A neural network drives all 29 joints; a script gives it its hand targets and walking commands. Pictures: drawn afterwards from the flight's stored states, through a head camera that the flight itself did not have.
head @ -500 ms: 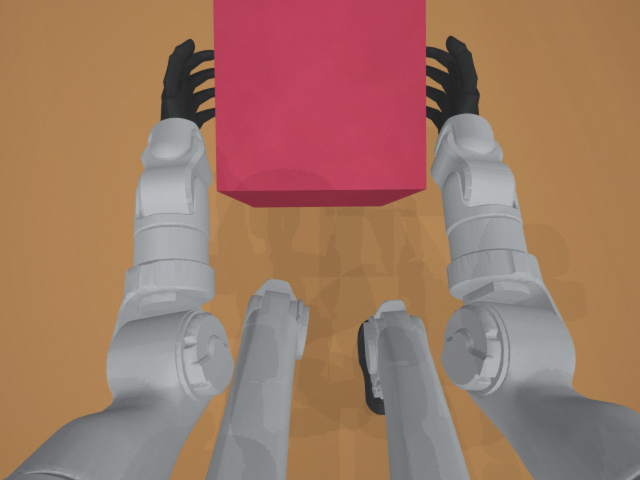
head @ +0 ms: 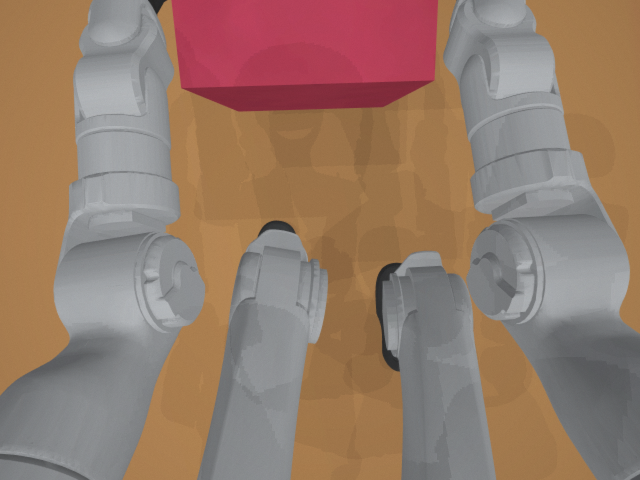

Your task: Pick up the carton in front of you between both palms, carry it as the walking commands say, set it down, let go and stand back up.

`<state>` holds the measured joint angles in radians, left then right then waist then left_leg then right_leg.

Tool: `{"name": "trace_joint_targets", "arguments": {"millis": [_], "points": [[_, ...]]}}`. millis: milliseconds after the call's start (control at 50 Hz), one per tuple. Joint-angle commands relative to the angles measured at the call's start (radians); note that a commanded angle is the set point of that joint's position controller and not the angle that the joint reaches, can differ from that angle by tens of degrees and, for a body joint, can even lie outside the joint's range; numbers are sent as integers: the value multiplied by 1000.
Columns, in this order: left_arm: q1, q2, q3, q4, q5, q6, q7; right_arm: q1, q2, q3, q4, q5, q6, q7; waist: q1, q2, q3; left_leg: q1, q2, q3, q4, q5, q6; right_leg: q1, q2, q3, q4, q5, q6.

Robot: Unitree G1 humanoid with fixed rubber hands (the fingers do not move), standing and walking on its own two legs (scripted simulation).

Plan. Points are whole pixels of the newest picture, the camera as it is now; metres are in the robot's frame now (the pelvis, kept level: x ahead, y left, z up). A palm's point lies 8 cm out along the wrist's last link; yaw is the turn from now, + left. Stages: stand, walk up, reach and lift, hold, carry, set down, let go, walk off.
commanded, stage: set down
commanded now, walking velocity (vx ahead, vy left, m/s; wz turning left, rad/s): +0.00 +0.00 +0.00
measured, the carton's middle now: (306, 1) +0.55 +0.12 -0.24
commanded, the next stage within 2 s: none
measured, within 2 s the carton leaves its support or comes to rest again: rests again in 0.52 s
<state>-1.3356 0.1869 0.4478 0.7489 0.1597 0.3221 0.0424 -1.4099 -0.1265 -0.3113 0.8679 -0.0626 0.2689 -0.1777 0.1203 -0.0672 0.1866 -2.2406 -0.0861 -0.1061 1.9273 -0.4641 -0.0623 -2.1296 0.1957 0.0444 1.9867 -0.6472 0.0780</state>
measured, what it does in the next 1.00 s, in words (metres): stands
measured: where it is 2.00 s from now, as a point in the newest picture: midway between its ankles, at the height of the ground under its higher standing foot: (331, 315)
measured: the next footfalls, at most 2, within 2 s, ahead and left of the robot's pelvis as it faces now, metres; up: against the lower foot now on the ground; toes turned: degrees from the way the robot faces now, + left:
none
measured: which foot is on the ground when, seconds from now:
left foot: down 0.00-1.00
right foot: down 0.00-1.00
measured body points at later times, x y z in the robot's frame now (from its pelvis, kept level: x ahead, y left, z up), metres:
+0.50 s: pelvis +0.00 +0.00 -0.04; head +0.38 +0.04 +0.19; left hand +0.52 +0.27 -0.22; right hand +0.59 -0.03 -0.22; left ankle +0.12 +0.13 -0.40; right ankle +0.08 -0.12 -0.40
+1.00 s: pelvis -0.01 -0.01 -0.05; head +0.37 +0.04 +0.18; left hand +0.51 +0.27 -0.23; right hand +0.58 -0.04 -0.23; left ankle +0.12 +0.13 -0.40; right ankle +0.08 -0.12 -0.40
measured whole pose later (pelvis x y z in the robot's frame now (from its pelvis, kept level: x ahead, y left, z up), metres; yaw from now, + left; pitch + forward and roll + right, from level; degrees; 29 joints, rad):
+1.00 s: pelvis -0.01 -0.01 -0.05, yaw -1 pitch +36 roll +1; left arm -1.46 0.28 0.53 0.92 0.17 0.24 -0.10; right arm -1.62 -0.23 -0.23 1.10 -0.05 0.21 -0.09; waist 0.16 -0.07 0.45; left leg -2.22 0.01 -0.04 2.12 -0.52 -0.04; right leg -2.16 0.20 0.04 2.20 -0.66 0.05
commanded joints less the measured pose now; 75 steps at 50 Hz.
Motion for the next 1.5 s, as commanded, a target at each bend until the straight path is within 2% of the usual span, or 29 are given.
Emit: {"name": "trace_joint_targets", "arguments": {"millis": [0,40,80,160,240,360,500,640,880,1120,1200,1240,1260,1320,1380,1480], "points": [[-665,-791,-440,-56,-159,-44,-257,-674,835,398,-84,134,-41,224,81,28,-1308,939,-8,196,-51,428,5,384,26,-139,-125,280,-36],[-689,-774,-442,-51,-172,-47,-257,-695,818,405,-76,149,-45,224,85,29,-1294,946,-4,194,-26,441,8,361,23,-141,-99,279,-38],[-732,-760,-432,-61,-184,-53,-263,-717,803,406,-70,151,-47,229,105,-14,-1241,846,-4,190,-21,419,12,376,19,-136,-77,282,-47],[-730,-740,-425,-67,-201,-70,-271,-736,832,453,-89,183,-65,228,134,-68,-1228,868,-1,178,22,525,30,373,13,-134,-38,362,-40],[-700,-739,-408,-47,-211,-71,-277,-730,853,491,-92,209,-73,225,152,-87,-1244,902,2,166,49,593,40,360,10,-126,-21,400,-36],[-666,-710,-357,9,-183,-73,-300,-688,850,471,-36,197,-74,228,166,-120,-1121,740,8,176,62,498,39,369,10,-107,-12,391,-38],[-708,-638,-326,11,-169,-89,-311,-707,808,449,-7,196,-80,224,183,-144,-1037,619,20,181,68,401,48,394,8,-86,-7,360,-44],[-699,-592,-297,68,-140,-95,-314,-682,731,385,73,165,-78,234,165,-120,-865,554,28,173,73,302,57,331,5,-76,-11,266,-55],[-596,-519,-201,176,-67,-82,-318,-605,596,278,176,79,-65,262,124,-121,-611,472,31,143,73,175,73,220,-11,-74,-13,136,-71],[-503,-414,-122,250,-15,-80,-309,-526,481,235,230,34,-55,272,116,-107,-478,432,36,135,85,109,79,199,-29,-63,3,96,-72],[-462,-324,-83,279,-10,-105,-281,-516,374,241,231,35,-68,251,119,-110,-481,457,44,134,102,131,67,240,-39,-62,21,123,-58],[-428,-204,-41,290,-11,-130,-247,-496,242,232,218,40,-80,220,124,-102,-508,488,51,137,110,158,55,285,-49,-63,31,153,-48],[-382,-48,11,306,-10,-153,-207,-459,79,203,209,34,-94,182,121,-92,-524,502,58,141,112,174,45,307,-58,-62,34,170,-39],[-348,324,70,309,-51,-238,-82,-419,-267,202,189,71,-135,84,130,-49,-599,579,70,142,128,283,34,350,-76,-48,53,261,-20],[-401,405,30,316,-144,-294,-24,-489,-303,277,142,163,-158,54,152,-61,-744,644,80,125,157,435,52,359,-91,-32,88,376,-19],[-407,421,-78,338,-281,-307,-25,-531,-289,389,86,279,-164,57,168,-102,-905,662,92,118,164,513,67,431,-114,-30,111,437,-20]]}}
